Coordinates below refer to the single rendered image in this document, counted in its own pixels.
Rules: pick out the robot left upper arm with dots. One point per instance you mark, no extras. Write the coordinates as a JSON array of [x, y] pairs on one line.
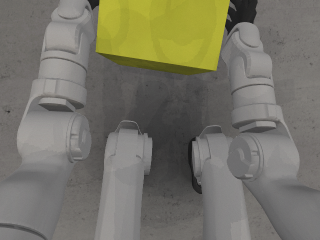
[[31, 198]]

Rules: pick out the robot left forearm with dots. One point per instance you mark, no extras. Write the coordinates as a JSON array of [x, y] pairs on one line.
[[64, 60]]

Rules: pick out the robot left hand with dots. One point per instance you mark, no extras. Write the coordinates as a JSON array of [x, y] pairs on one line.
[[94, 3]]

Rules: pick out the robot right hand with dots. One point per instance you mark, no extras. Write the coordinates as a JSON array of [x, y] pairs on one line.
[[245, 12]]

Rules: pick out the robot right forearm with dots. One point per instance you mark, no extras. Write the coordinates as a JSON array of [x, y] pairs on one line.
[[251, 83]]

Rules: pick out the robot right upper arm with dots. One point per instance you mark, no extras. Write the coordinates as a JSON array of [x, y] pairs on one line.
[[268, 164]]

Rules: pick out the left robot thigh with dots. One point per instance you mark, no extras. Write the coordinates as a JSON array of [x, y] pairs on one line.
[[119, 214]]

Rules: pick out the robot left shin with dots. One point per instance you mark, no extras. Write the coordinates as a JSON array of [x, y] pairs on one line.
[[111, 144]]

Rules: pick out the carton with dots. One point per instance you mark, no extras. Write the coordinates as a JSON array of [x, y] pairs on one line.
[[175, 36]]

